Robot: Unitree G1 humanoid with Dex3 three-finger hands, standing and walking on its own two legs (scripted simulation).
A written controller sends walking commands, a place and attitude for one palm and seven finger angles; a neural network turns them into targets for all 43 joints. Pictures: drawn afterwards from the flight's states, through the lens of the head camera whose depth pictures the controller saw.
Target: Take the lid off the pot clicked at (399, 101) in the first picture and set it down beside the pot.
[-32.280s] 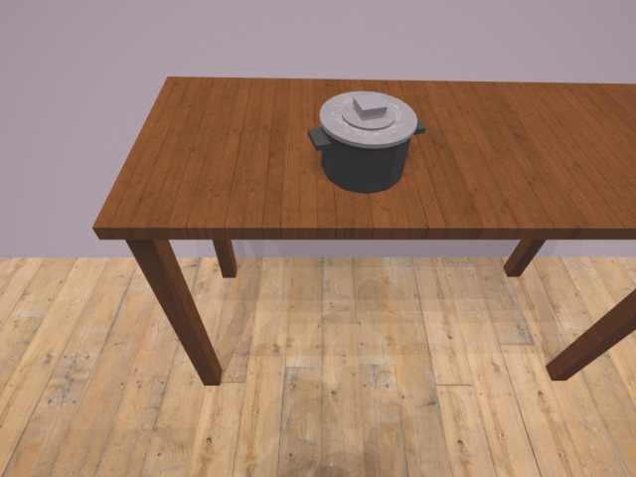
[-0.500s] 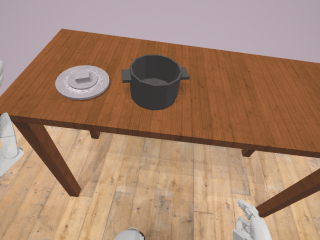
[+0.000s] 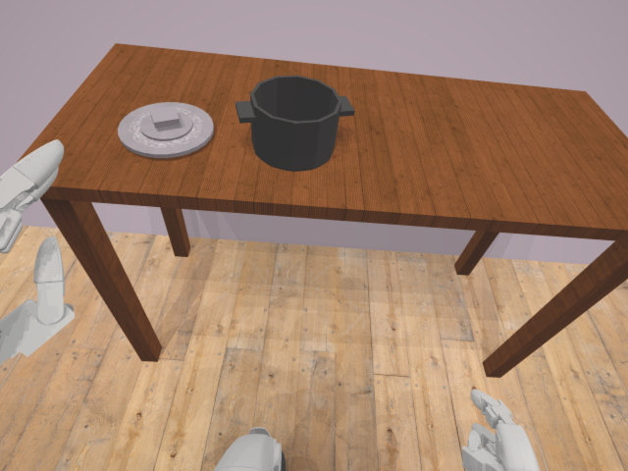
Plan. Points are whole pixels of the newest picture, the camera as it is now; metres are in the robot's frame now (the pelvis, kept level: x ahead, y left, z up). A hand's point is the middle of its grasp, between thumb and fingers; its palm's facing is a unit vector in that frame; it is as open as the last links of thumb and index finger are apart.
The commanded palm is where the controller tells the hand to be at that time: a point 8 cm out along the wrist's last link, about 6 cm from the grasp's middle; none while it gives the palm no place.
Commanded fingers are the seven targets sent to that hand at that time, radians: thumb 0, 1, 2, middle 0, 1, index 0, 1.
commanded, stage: stop stepping back and stand still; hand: left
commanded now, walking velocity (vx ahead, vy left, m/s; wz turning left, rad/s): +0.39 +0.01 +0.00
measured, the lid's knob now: (164, 117) +0.68 +0.31 +0.06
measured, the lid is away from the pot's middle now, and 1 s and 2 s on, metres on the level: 0.24 0.24 0.24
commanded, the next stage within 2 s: let the arm hang, fingers relaxed in 1.34 s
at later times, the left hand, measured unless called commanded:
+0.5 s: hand out of the picture +0.12 +0.28 +0.23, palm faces +0.38 -0.83 -0.41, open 7.4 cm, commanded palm +0.07 +0.33 +0.24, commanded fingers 0.00 0.90 0.90 -0.20 -0.30 -0.20 -0.30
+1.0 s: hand out of the picture +0.12 +0.24 -0.11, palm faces +0.08 -0.96 -0.28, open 7.4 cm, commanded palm none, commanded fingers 0.00 0.90 0.90 -0.20 -0.30 -0.20 -0.30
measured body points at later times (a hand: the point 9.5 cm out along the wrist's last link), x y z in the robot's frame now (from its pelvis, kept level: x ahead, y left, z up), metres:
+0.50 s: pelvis -0.06 +0.05 +0.01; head -0.08 +0.09 +0.46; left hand +0.09 +0.32 +0.25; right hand +0.08 -0.18 -0.07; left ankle -0.06 +0.14 -0.71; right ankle -0.06 -0.07 -0.72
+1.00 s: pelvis -0.01 +0.04 +0.00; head -0.01 +0.03 +0.45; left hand +0.12 +0.29 -0.09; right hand +0.13 -0.20 -0.11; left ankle -0.04 +0.14 -0.72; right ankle -0.02 -0.08 -0.72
